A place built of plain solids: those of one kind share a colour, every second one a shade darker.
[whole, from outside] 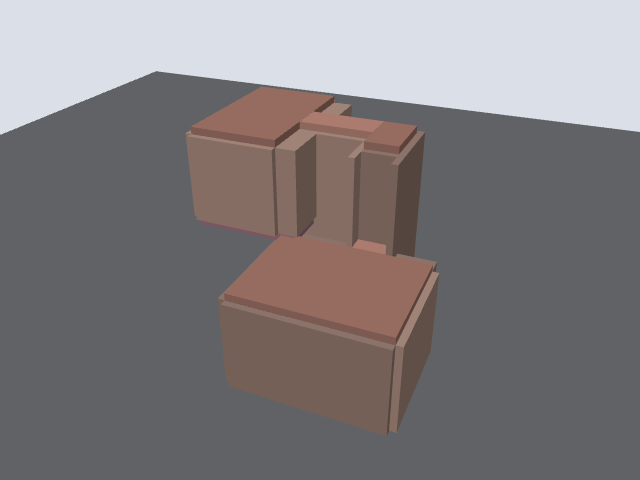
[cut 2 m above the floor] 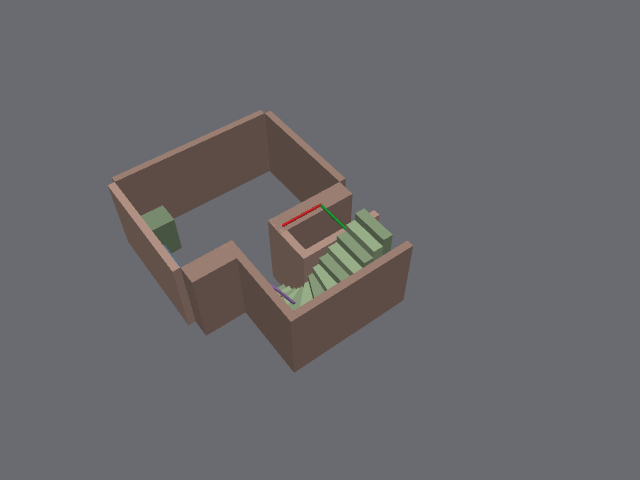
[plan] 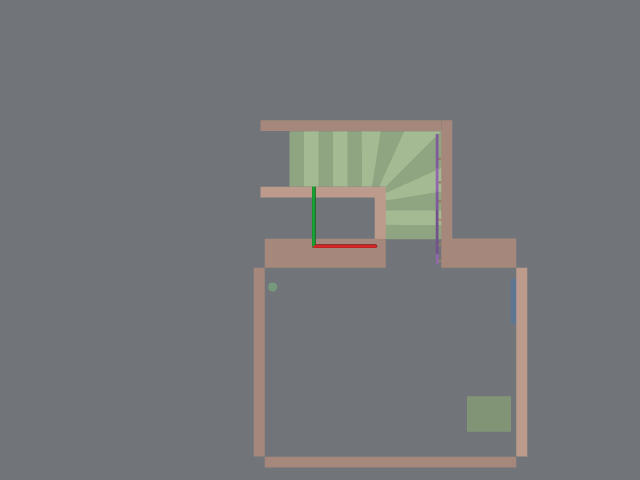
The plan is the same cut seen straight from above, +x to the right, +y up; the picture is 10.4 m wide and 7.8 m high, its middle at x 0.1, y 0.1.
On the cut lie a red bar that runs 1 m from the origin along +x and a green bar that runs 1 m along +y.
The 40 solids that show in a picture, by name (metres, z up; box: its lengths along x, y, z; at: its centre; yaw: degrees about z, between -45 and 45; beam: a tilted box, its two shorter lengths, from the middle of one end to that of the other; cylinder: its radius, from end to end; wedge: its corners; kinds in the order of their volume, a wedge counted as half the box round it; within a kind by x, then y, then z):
{
 "wall_1": {"box": [0.18, 3.91, 2.43], "at": [-3.38, 1.46, 3.92]},
 "wall_2": {"box": [2.42, 0.18, 2.43], "at": [-2.08, -0.58, 3.92]},
 "wall_3": {"box": [0.18, 3.07, 2.53], "at": [-0.89, -1.88, 1.22]},
 "wall_4": {"box": [0.55, 1.46, 2.43], "at": [-0.59, 0.24, 3.92]},
 "wall_5": {"box": [0.55, 1.55, 2.43], "at": [-0.59, 2.64, 3.92]},
 "wall_6": {"box": [2.04, 0.18, 5.18], "at": [0.15, 0.88, 2.54]},
 "wall_7": {"box": [1.97, 0.18, 2.53], "at": [0.19, -0.26, 1.22]},
 "wall_8": {"box": [1.97, 0.47, 2.53], "at": [0.19, -0.11, 1.22]},
 "wall_9": {"box": [2.94, 0.18, 5.18], "at": [0.6, 1.96, 2.54]},
 "wall_10": {"box": [0.18, 1.32, 5.18], "at": [1.08, 0.31, 2.54]},
 "wall_11": {"box": [4.09, 0.18, 2.53], "at": [1.25, -3.51, 1.22]},
 "wall_12": {"box": [0.9, 0.18, 2.65], "at": [1.62, 0.2, 3.81]},
 "wall_13": {"box": [0.18, 2.4, 5.18], "at": [2.16, 0.85, 2.54]},
 "wall_14": {"box": [1.22, 0.47, 2.53], "at": [2.68, -0.11, 1.22]},
 "wall_15": {"box": [0.18, 3.07, 2.53], "at": [3.38, -1.88, 1.22]},
 "roof_1": {"box": [2.42, 3.91, 0.2], "at": [-2.08, 1.46, 5.23]},
 "roof_2": {"box": [2.04, 0.9, 0.2], "at": [0.15, 1.42, 5.23]},
 "roof_3": {"box": [4.09, 3.07, 0.19], "at": [1.25, -1.88, 2.58]},
 "roof_4": {"box": [0.9, 0.64, 0.19], "at": [1.62, -0.03, 2.58]},
 "roof_5": {"box": [0.9, 1.58, 0.2], "at": [1.62, 1.08, 5.23]},
 "tread_1": {"wedge": [[-0.4, 0.97, -0.05], [-0.4, 0.97, 2.51], [-0.4, 1.87, -0.05], [-0.4, 1.87, 2.51], [-0.16, 0.97, -0.05], [-0.16, 0.97, 2.51], [-0.16, 1.87, -0.05], [-0.16, 1.87, 2.51]]},
 "tread_2": {"wedge": [[-0.16, 0.97, -0.05], [-0.16, 0.97, 2.32], [-0.16, 1.87, -0.05], [-0.16, 1.87, 2.32], [0.07, 0.97, -0.05], [0.07, 0.97, 2.32], [0.08, 1.87, -0.05], [0.08, 1.87, 2.32]]},
 "tread_3": {"wedge": [[0.07, 0.97, -0.05], [0.07, 0.97, 2.12], [0.07, 1.87, -0.05], [0.07, 1.87, 2.12], [0.31, 0.97, -0.05], [0.31, 0.97, 2.12], [0.31, 1.87, -0.05], [0.31, 1.87, 2.12]]},
 "tread_4": {"wedge": [[0.31, 0.97, -0.05], [0.31, 0.97, 1.93], [0.31, 1.87, -0.05], [0.31, 1.87, 1.93], [0.55, 0.97, -0.05], [0.55, 0.97, 1.93], [0.55, 1.87, -0.05], [0.55, 1.87, 1.93]]},
 "tread_5": {"wedge": [[0.54, 0.97, -0.05], [0.54, 0.97, 1.74], [0.55, 1.87, -0.05], [0.55, 1.87, 1.74], [0.78, 0.97, -0.05], [0.78, 0.97, 1.74], [0.78, 1.87, -0.05], [0.78, 1.87, 1.74]]},
 "tread_6": {"wedge": [[0.78, 0.97, -0.05], [0.78, 0.97, 1.54], [0.78, 1.87, -0.05], [0.78, 1.87, 1.54], [0.94, 0.97, -0.05], [0.94, 0.97, 1.54], [1.09, 1.87, -0.05], [1.09, 1.87, 1.54]]},
 "tread_7": {"wedge": [[0.94, 0.97, -0.05], [0.94, 0.97, 1.35], [1.06, 0.97, -0.05], [1.06, 0.97, 1.35], [1.08, 1.87, -0.05], [1.08, 1.87, 1.35], [1.47, 1.87, -0.05], [1.47, 1.87, 1.35]]},
 "tread_8": {"wedge": [[1.06, 0.97, -0.05], [1.06, 0.97, 1.16], [1.17, 0.97, -0.05], [1.17, 0.97, 1.16], [1.47, 1.87, -0.05], [1.47, 1.87, 1.16], [2.07, 1.87, -0.05], [2.07, 1.87, 1.16]]},
 "tread_9": {"wedge": [[1.17, 0.11, -0.05], [1.17, 0.11, 0.19], [1.17, 0.35, -0.05], [1.17, 0.35, 0.19], [2.07, 0.11, -0.05], [2.07, 0.11, 0.19], [2.07, 0.35, -0.05], [2.07, 0.35, 0.19]]},
 "tread_10": {"wedge": [[1.17, 0.35, -0.05], [1.17, 0.35, 0.39], [1.17, 0.58, -0.05], [1.17, 0.58, 0.38], [2.07, 0.34, -0.05], [2.07, 0.34, 0.39], [2.07, 0.58, -0.05], [2.07, 0.58, 0.39]]},
 "tread_11": {"wedge": [[1.17, 0.58, -0.05], [1.17, 0.58, 0.58], [1.17, 0.75, -0.05], [1.17, 0.75, 0.58], [2.07, 0.58, -0.05], [2.07, 0.58, 0.58], [2.07, 0.89, -0.05], [2.07, 0.89, 0.58]]},
 "tread_12": {"wedge": [[1.17, 0.74, -0.05], [1.17, 0.74, 0.77], [1.17, 0.87, -0.05], [1.17, 0.87, 0.77], [2.07, 0.89, -0.05], [2.07, 0.89, 0.77], [2.07, 1.27, -0.05], [2.07, 1.27, 0.77]]},
 "tread_13": {"wedge": [[1.17, 0.86, -0.05], [1.17, 0.86, 0.96], [1.17, 0.97, -0.05], [1.17, 0.97, 0.96], [2.07, 1.27, -0.05], [2.07, 1.27, 0.96], [2.07, 1.87, -0.05], [2.07, 1.87, 0.96]]},
 "floor_1": {"box": [2.89, 3.91, 0.22], "at": [-1.84, 1.46, 2.59]},
 "bin_1": {"box": [0.72, 0.58, 1.11], "at": [2.85, -2.73, 0.51]},
 "cabinet_1": {"box": [0.09, 0.74, 0.77], "at": [3.24, -0.9, 1.39]},
 "guard_rail_1": {"wedge": [[1.98, -0.13, 0.94], [1.98, -0.13, 1.0], [1.98, 0.58, 1.52], [1.98, 0.58, 1.57], [2.03, -0.13, 0.94], [2.03, -0.13, 1.0], [2.03, 0.58, 1.52], [2.03, 0.58, 1.57]]},
 "guard_rail_2": {"wedge": [[1.98, 0.89, 1.72], [1.98, 0.89, 1.77], [1.98, 1.27, 1.91], [1.98, 1.27, 1.96], [2.03, 0.89, 1.72], [2.03, 0.89, 1.77], [2.03, 1.27, 1.91], [2.03, 1.27, 1.96]]},
 "guard_rail_3": {"wedge": [[1.98, 1.27, 1.92], [1.98, 1.27, 1.96], [1.98, 1.82, 2.12], [1.98, 1.82, 2.16], [2.03, 1.27, 1.92], [2.03, 1.27, 1.96], [2.03, 1.82, 2.12], [2.03, 1.82, 2.16]]},
 "extinguisher_1": {"cylinder": 0.07, "from": [-0.67, -0.66, 0.0], "to": [-0.67, -0.66, 0.52]}
}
